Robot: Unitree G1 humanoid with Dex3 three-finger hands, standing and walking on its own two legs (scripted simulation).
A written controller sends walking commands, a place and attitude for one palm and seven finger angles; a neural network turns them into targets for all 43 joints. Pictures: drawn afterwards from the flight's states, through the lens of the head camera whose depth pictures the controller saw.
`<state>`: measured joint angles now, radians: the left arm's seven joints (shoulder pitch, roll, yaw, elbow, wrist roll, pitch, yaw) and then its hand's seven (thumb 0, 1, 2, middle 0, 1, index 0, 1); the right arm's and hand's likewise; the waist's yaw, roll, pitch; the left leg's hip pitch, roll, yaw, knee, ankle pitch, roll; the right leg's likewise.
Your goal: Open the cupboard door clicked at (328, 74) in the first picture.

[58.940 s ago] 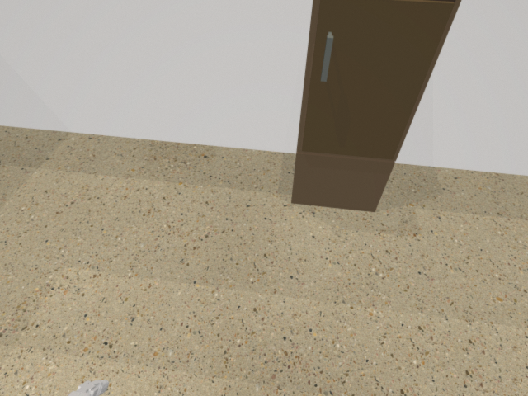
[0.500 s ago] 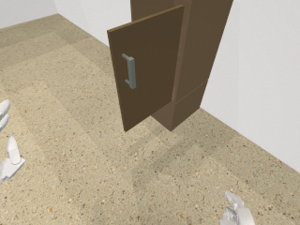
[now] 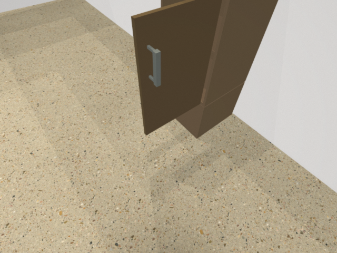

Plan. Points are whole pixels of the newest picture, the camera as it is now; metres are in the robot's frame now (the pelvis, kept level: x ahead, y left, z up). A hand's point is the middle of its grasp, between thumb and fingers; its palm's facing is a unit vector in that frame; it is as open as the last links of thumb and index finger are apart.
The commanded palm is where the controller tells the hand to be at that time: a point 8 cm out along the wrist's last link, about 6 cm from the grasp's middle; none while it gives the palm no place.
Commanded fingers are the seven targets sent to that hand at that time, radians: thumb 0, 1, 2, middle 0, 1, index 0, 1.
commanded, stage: let the arm hang, fingers relaxed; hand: left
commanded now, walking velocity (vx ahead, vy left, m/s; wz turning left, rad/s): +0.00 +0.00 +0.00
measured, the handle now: (153, 66) +0.70 +0.10 +0.03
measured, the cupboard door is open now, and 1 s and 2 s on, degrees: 89 89 89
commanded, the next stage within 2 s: look to check the result in 0.70 s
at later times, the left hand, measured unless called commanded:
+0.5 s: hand out of the picture +0.08 +0.22 -0.15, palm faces +0.01 -0.95 -0.31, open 7.4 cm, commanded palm none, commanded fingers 0.00 0.90 0.90 -0.20 -0.30 -0.20 -0.30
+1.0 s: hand out of the picture +0.10 +0.22 -0.15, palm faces +0.01 -0.95 -0.32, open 7.4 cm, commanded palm none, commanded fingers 0.00 0.90 0.90 -0.20 -0.30 -0.20 -0.30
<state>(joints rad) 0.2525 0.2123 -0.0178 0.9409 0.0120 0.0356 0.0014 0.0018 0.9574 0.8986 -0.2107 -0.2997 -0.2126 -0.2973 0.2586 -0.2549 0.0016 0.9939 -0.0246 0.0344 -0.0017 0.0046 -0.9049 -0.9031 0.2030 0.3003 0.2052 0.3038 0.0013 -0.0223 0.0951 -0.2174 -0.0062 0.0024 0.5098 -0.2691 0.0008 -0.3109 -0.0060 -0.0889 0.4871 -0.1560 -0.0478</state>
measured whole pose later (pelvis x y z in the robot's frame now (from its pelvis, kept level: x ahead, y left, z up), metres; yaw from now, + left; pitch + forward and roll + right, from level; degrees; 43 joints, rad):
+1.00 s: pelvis +0.04 -0.01 +0.01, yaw +0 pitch -1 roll +0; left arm 0.12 0.27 0.02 1.14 0.01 -0.02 0.01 0.01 0.90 0.90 -0.20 -0.30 -0.21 -0.30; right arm 0.16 -0.29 -0.01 1.12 -0.02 0.01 -0.02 0.00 -0.90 -0.90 0.20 0.30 0.21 0.30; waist 0.00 0.03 0.07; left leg -0.07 0.01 -0.01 0.32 -0.23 -0.01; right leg -0.18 0.02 -0.10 0.33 -0.14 -0.05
